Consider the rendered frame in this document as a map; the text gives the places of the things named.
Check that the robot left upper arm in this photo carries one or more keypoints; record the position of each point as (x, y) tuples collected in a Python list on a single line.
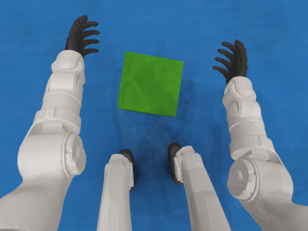
[(47, 162)]

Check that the robot left forearm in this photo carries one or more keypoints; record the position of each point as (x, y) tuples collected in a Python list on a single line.
[(62, 100)]

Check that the left robot shin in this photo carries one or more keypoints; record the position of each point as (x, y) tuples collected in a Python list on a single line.
[(115, 157)]

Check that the left robot hand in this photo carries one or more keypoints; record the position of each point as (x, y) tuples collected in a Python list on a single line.
[(75, 40)]

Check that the robot right forearm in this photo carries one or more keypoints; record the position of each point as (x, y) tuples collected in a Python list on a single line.
[(245, 123)]

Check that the robot right upper arm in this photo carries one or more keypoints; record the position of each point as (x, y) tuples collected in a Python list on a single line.
[(265, 190)]

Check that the right robot foot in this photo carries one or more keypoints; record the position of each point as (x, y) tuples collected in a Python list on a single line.
[(173, 148)]

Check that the right robot hand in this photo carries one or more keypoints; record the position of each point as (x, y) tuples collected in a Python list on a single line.
[(238, 66)]

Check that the carton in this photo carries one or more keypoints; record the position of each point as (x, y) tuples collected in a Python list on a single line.
[(150, 84)]

